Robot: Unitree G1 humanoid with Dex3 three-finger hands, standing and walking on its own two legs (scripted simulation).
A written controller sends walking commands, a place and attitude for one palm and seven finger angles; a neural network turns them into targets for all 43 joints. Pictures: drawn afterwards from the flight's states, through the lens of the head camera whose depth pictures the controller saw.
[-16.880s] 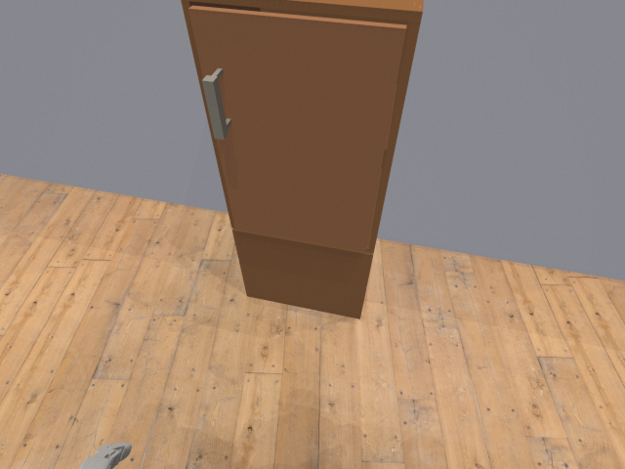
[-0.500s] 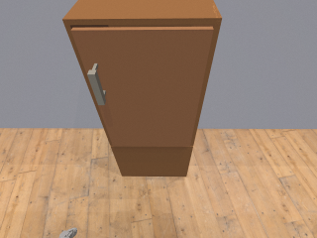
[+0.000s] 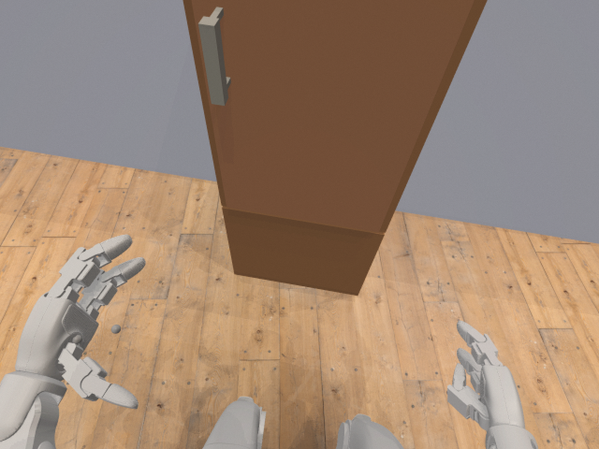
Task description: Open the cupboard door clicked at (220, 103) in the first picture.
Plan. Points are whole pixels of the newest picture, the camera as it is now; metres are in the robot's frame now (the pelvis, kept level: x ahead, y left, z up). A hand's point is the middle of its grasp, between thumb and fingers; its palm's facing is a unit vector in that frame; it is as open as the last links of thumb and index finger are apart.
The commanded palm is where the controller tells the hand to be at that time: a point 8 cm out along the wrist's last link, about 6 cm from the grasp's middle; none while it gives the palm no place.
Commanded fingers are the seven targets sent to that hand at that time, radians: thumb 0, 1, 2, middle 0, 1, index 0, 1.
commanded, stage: raise the hand with hooked fingers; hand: left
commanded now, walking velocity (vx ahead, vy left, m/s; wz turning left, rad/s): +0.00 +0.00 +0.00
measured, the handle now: (218, 57) +0.63 +0.22 +0.15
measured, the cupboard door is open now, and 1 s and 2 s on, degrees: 0 0 0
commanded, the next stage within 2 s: move the hooked fingers beside the handle in 1.56 s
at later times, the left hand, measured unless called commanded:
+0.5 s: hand (87, 265) +0.27 +0.28 +0.11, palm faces -0.03 -1.00 -0.06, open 14.7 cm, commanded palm +0.25 +0.33 +0.12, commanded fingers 0.00 -0.50 0.30 -0.28 -1.10 -0.28 -1.10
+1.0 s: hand (57, 195) +0.32 +0.30 +0.17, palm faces +0.00 -1.00 -0.05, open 14.0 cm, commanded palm +0.29 +0.35 +0.17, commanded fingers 0.00 -0.50 0.30 -0.30 -1.20 -0.30 -1.20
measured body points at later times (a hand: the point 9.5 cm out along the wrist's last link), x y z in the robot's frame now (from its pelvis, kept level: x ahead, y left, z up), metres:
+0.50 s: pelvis +0.01 +0.04 +0.04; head +0.05 +0.06 +0.49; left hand +0.27 +0.33 +0.11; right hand +0.16 -0.22 -0.03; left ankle +0.04 +0.13 -0.65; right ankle +0.04 -0.09 -0.65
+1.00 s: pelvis +0.03 +0.04 +0.06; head +0.05 +0.04 +0.51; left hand +0.31 +0.36 +0.17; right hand +0.19 -0.20 -0.01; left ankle +0.04 +0.13 -0.65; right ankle +0.04 -0.09 -0.65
